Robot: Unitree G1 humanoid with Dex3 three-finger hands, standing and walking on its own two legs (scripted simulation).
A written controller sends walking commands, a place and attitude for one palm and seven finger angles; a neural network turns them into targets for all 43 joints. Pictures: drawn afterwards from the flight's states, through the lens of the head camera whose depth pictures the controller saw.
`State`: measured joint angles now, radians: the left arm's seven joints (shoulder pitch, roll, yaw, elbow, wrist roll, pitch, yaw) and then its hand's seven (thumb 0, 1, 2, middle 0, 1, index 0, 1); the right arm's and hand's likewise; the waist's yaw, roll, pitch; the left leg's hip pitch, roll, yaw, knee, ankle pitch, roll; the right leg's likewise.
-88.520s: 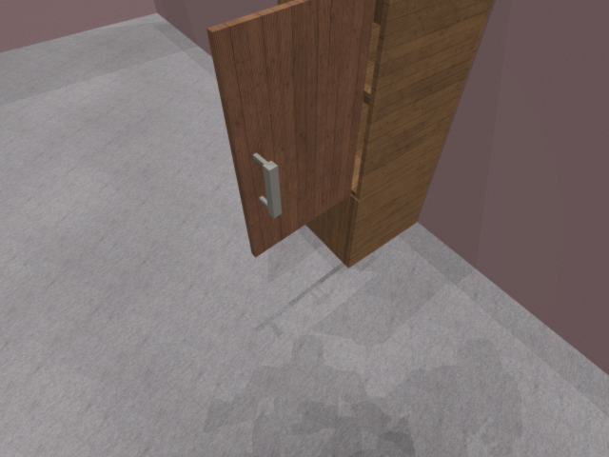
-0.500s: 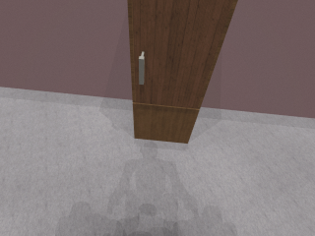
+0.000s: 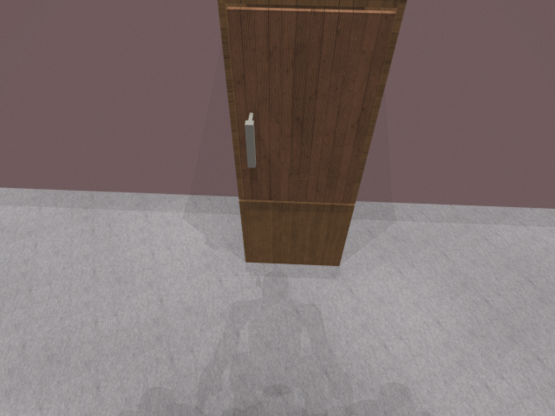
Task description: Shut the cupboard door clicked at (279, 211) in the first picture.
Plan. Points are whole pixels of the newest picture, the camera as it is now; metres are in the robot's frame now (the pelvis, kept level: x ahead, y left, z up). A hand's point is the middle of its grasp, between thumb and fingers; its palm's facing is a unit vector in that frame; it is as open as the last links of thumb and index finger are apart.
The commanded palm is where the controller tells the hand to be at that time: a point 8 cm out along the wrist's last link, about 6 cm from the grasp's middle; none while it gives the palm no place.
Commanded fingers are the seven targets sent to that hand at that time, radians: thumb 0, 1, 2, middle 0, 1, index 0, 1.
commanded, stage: let the arm hang, fingers relaxed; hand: left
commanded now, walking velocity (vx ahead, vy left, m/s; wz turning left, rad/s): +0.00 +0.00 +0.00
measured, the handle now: (251, 140) +0.83 +0.12 -0.08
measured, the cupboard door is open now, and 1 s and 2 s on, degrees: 0 0 0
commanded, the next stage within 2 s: look to check the result in 0.22 s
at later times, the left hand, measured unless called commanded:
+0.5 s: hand out of the picture +0.03 +0.21 -0.17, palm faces +0.00 -0.96 -0.27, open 7.4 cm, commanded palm none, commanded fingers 0.00 0.90 0.90 -0.20 -0.30 -0.20 -0.30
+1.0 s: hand out of the picture +0.09 +0.21 -0.16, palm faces +0.00 -0.95 -0.30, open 7.4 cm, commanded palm none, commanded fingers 0.00 0.90 0.90 -0.20 -0.30 -0.20 -0.30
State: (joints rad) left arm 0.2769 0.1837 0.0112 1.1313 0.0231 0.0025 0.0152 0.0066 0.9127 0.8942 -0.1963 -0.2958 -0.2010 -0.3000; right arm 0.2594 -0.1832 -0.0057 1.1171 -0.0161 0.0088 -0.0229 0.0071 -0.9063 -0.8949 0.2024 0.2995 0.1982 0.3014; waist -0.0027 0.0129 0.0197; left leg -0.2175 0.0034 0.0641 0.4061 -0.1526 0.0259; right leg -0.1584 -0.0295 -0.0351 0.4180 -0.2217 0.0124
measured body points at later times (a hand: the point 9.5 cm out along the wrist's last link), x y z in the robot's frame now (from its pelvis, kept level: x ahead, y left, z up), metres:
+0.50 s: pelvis +0.01 +0.00 +0.00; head +0.03 -0.01 +0.45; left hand +0.04 +0.26 -0.15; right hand +0.04 -0.26 -0.15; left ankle +0.05 +0.10 -0.74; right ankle +0.00 -0.13 -0.74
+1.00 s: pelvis +0.04 -0.01 +0.01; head +0.05 -0.02 +0.46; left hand +0.09 +0.26 -0.14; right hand +0.11 -0.29 -0.14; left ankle +0.05 +0.10 -0.74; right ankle +0.00 -0.13 -0.74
